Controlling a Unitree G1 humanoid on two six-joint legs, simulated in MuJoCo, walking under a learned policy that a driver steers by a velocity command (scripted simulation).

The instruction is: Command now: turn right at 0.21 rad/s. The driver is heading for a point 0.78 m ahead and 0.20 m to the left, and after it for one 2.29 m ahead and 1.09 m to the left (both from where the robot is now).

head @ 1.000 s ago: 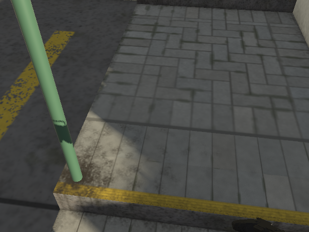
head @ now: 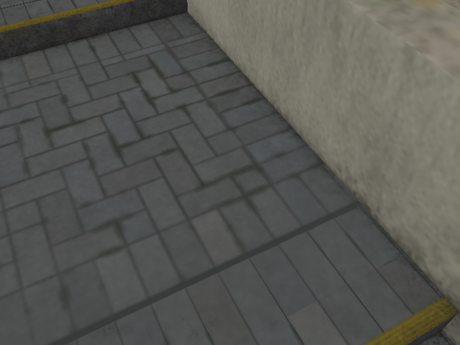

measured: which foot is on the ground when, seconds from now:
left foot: down 0.00-0.64, up 0.66-1.00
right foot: down 0.00-1.00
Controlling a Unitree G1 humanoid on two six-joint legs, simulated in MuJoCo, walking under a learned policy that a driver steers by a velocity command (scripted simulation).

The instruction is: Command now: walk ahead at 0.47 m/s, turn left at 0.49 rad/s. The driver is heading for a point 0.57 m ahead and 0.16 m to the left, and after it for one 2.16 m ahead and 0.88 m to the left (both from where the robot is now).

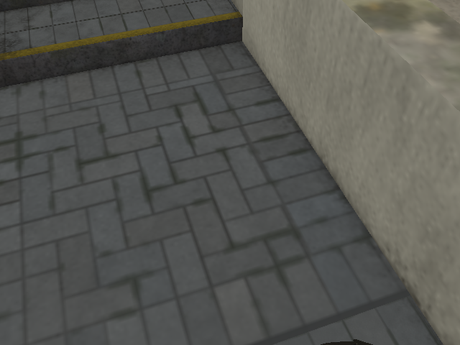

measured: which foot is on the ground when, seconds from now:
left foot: up 0.00-0.04, down 0.06-0.50, up 0.52-0.94, down 0.96-1.00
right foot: down 0.00-0.12, up 0.14-0.48, down 0.50-0.98, up 1.00-1.00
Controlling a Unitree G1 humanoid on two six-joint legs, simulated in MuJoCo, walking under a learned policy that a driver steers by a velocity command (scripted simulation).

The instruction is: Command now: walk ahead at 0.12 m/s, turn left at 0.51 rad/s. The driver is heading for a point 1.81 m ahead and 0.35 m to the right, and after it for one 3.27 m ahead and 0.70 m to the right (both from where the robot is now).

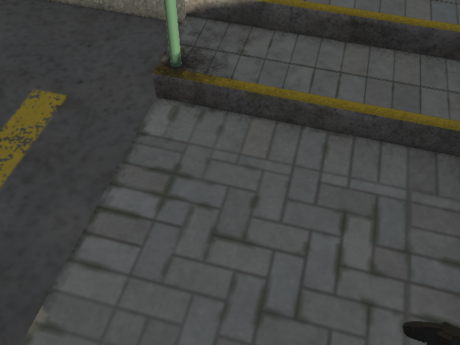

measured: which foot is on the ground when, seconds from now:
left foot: down 0.00-1.00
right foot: up 0.00-0.36, down 0.38-1.00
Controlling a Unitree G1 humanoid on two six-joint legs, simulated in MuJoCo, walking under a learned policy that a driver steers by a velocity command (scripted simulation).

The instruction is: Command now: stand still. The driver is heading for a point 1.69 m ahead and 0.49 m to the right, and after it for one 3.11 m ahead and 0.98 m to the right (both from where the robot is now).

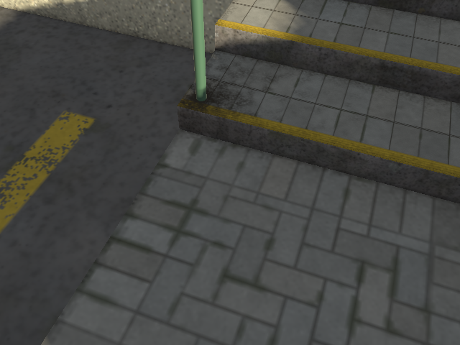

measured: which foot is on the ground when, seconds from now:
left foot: down 0.00-1.00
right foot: down 0.00-1.00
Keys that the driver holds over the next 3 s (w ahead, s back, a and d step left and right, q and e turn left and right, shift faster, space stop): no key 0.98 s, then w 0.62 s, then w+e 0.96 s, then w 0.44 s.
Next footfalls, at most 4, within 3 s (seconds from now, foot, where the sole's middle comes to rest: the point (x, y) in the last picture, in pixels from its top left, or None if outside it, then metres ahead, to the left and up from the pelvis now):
1.62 left None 0.40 0.12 -0.77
2.18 right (299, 289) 0.67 -0.17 -0.77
2.72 left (285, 199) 1.02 -0.15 -0.77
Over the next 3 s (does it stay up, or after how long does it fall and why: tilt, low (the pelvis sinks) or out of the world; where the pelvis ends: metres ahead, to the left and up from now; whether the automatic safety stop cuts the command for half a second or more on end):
stays up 0.96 -0.21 0.02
